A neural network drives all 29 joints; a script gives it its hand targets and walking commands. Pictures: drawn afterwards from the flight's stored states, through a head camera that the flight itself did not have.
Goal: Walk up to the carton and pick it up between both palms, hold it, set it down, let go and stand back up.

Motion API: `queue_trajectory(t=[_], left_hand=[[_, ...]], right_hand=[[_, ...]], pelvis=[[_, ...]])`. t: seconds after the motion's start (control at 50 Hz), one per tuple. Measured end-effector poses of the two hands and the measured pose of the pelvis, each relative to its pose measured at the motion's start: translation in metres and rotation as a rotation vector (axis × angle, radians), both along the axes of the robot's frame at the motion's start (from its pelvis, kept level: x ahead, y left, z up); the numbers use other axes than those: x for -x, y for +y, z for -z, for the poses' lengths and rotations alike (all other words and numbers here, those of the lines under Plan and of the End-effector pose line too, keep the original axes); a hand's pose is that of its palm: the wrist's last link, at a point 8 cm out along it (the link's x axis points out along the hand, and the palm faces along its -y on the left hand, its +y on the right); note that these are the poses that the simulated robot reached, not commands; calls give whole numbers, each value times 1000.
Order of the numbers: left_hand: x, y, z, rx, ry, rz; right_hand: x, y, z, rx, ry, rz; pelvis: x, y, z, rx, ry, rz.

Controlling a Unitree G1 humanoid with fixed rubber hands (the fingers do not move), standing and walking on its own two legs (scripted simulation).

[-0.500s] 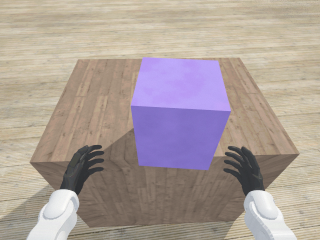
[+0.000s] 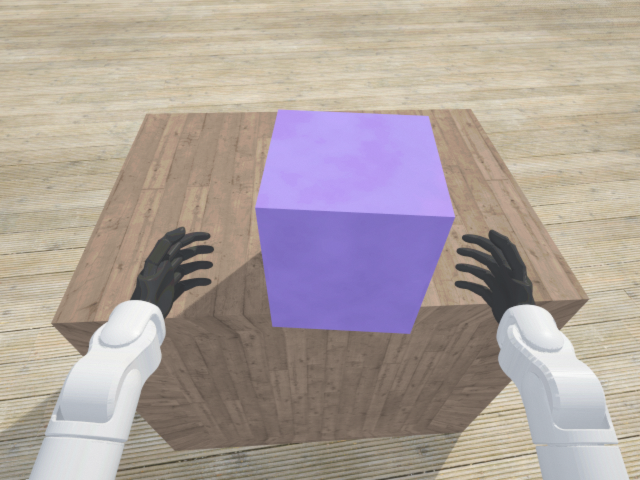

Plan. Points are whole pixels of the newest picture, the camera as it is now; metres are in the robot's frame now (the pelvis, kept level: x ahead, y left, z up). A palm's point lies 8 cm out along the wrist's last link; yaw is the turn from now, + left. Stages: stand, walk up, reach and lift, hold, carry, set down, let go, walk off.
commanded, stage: reach and lift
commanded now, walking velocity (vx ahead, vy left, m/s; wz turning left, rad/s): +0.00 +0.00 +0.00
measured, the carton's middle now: (346, 226) +0.45 -0.02 +0.07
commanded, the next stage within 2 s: none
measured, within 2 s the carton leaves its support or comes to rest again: neither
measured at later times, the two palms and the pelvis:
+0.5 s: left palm (165, 211) +0.39 +0.20 +0.15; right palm (511, 218) +0.38 -0.21 +0.16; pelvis -0.01 +0.00 +0.00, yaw +1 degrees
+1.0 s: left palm (168, 155) +0.45 +0.21 +0.18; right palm (503, 171) +0.43 -0.21 +0.18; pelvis +0.00 +0.00 +0.00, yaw +1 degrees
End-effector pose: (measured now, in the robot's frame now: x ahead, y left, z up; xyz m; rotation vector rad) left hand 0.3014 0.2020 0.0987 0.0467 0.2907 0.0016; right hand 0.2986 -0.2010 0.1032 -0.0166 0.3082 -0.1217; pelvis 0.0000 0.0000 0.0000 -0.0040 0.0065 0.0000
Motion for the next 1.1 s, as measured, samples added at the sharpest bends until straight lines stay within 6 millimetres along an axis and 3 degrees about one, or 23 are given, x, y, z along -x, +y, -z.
queue_trajectory(t=[0.16, 0.36, 0.7, 0.94, 1.1], left_hand=[[-19, -1, -18, -4, -21, -9], [-62, -2, -38, -5, -3, -13], [-111, 8, -70, 1, -11, -44], [-141, 5, -86, 14, -14, -49], [-158, -1, -81, 7, 10, -48]], right_hand=[[-19, -6, -20, 2, -24, 21], [-53, -9, -41, 0, -16, 53], [-105, -3, -71, 1, -22, 39], [-129, -3, -82, -5, -22, 42], [-140, -10, -71, -5, 10, 49]], pelvis=[[7, -2, 1, -1, 22, -4], [13, -3, 3, -3, 58, -10], [4, -2, 1, 1, 81, -18], [-1, 0, 0, 1, 104, -20], [-4, 0, 0, 1, 137, -13]])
